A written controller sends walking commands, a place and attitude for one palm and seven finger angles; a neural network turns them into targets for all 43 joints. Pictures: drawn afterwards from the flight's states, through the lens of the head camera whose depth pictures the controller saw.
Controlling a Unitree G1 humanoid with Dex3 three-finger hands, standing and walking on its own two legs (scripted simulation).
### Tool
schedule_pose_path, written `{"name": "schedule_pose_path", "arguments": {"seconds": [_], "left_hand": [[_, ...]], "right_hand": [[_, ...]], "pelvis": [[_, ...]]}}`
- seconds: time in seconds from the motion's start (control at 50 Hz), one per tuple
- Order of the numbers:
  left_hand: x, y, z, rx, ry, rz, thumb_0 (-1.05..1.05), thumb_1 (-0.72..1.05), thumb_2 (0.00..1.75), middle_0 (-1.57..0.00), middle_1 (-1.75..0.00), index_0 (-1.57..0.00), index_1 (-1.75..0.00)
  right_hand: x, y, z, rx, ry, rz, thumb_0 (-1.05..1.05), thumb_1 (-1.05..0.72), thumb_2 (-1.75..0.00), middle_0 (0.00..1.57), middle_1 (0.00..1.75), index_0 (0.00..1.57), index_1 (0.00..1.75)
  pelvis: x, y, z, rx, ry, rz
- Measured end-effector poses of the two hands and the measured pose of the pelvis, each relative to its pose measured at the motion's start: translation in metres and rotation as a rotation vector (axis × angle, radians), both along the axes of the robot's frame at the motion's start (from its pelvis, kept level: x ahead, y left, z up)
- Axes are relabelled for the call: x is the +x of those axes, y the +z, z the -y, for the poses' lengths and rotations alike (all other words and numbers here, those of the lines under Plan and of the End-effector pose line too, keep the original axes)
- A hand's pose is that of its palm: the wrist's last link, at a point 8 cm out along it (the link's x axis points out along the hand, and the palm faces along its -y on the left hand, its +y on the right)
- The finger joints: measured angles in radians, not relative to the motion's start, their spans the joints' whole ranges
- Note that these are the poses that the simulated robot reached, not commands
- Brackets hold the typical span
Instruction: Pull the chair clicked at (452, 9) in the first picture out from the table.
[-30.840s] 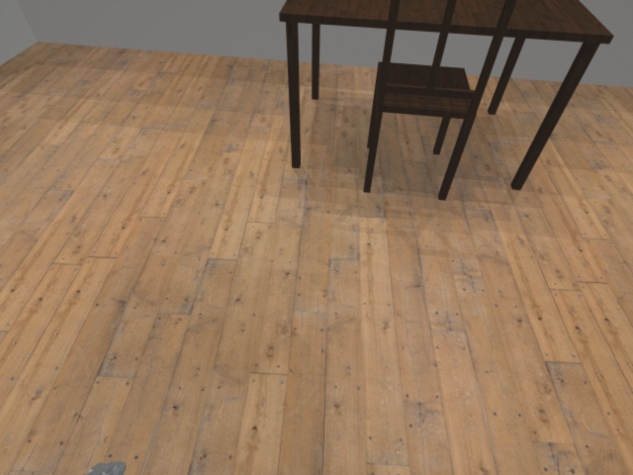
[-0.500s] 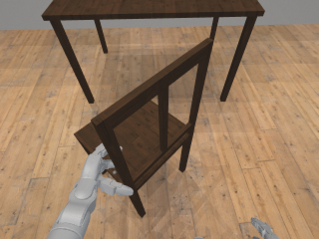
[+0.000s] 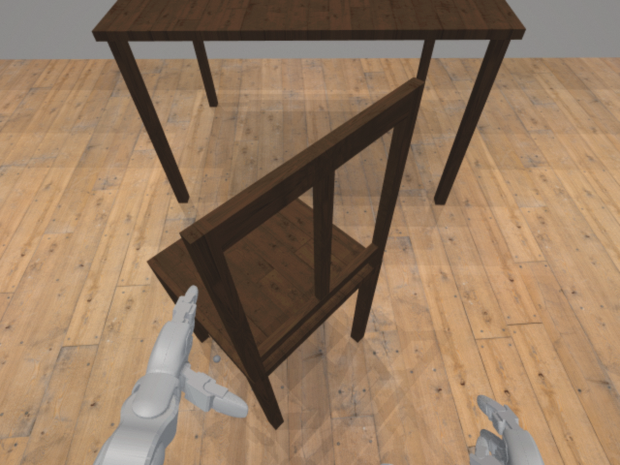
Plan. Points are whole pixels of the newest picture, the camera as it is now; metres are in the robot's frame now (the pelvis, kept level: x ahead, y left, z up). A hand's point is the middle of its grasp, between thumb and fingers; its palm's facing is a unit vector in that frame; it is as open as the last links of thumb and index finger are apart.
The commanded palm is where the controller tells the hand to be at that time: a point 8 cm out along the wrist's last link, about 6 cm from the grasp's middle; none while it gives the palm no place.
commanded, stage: draw the fingers out of the gap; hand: left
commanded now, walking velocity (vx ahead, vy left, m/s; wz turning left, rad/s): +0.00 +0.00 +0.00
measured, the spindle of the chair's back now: (322, 245) +0.45 -0.01 -0.03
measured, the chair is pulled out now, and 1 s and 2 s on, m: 0.67 0.67 0.67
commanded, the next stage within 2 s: draw the hand back to the body in 0.64 s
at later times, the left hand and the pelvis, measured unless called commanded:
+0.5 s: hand (203, 428) +0.18 +0.14 -0.03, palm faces -0.05 -0.97 -0.22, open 17.5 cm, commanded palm +0.16 +0.18 +0.00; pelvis -0.01 +0.00 -0.01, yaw +1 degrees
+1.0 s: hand (170, 431) +0.17 +0.15 +0.04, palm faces +0.07 -1.00 -0.05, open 17.5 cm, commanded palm +0.12 +0.21 +0.04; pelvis -0.02 +0.00 -0.03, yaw +1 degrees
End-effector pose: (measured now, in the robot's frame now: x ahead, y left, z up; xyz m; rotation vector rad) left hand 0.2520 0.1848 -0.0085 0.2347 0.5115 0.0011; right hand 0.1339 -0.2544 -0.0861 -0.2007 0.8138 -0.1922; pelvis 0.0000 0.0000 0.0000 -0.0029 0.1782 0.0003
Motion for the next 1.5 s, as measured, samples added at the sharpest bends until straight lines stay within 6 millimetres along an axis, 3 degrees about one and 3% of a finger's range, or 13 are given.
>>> {"name": "schedule_pose_path", "arguments": {"seconds": [0.22,0.52,0.8,0.88,1.02,1.14,1.28,1.38,1.5], "left_hand": [[-0.050,0.000,-0.009,0.001,0.006,-0.014,-0.01,-0.54,0.20,-0.01,0.00,-0.01,0.00],[-0.088,0.004,-0.002,-0.004,0.010,-0.018,-0.01,-0.54,0.20,-0.01,0.00,-0.01,0.00],[-0.124,0.006,-0.002,-0.042,0.048,-0.026,-0.01,-0.54,0.20,0.00,0.00,-0.01,0.00],[-0.120,0.023,-0.005,-0.161,0.103,0.160,-0.01,-0.54,0.20,-0.01,0.00,-0.01,0.00],[-0.108,0.055,-0.021,-0.159,0.044,0.486,-0.01,-0.54,0.20,0.00,0.00,0.00,0.00],[-0.109,0.062,-0.031,-0.146,0.014,0.407,-0.02,-0.55,0.20,0.00,0.00,0.00,0.00],[-0.109,0.095,-0.047,-0.111,0.049,0.470,-0.02,-0.52,0.21,-0.01,-0.01,-0.01,-0.01],[-0.113,0.109,-0.062,0.098,0.149,0.372,-0.01,-0.41,0.26,-0.02,-0.03,-0.02,-0.03],[-0.117,0.128,-0.077,0.205,0.254,0.345,-0.01,-0.23,0.35,-0.05,-0.06,-0.05,-0.07]], "right_hand": [[0.010,0.006,0.000,-0.022,0.023,0.070,0.01,-0.90,-0.90,0.20,0.30,0.20,0.30],[0.017,0.008,-0.017,0.010,0.037,0.151,0.01,-0.90,-0.90,0.20,0.30,0.20,0.30],[0.020,0.006,-0.018,0.000,0.025,0.182,0.02,-0.90,-0.90,0.20,0.30,0.20,0.30],[0.020,0.003,-0.019,-0.006,0.037,0.198,0.01,-0.90,-0.90,0.20,0.30,0.20,0.30],[0.018,-0.017,-0.023,0.033,0.051,0.162,0.01,-0.90,-0.90,0.20,0.30,0.20,0.30],[0.018,-0.016,-0.027,0.064,0.012,0.163,0.02,-0.90,-0.90,0.20,0.30,0.20,0.30],[0.024,0.000,-0.027,0.055,0.015,0.198,0.02,-0.90,-0.90,0.20,0.30,0.20,0.30],[0.030,0.014,-0.027,0.038,0.011,0.176,0.02,-0.90,-0.90,0.20,0.30,0.20,0.30],[0.043,0.028,-0.033,0.031,0.039,0.177,0.02,-0.90,-0.90,0.20,0.30,0.20,0.30]], "pelvis": [[-0.003,-0.003,0.001,-0.006,0.016,0.010],[-0.011,-0.009,-0.001,-0.005,0.017,0.018],[-0.013,-0.015,-0.001,-0.010,0.024,0.007],[-0.016,-0.021,-0.001,-0.014,0.027,-0.006],[-0.023,-0.033,0.001,-0.018,0.022,-0.025],[-0.021,-0.027,-0.001,-0.018,0.018,-0.003],[-0.013,-0.015,-0.001,-0.021,0.026,0.021],[-0.005,0.000,-0.002,-0.017,0.020,0.079],[0.005,0.016,-0.005,-0.013,0.022,0.143]]}}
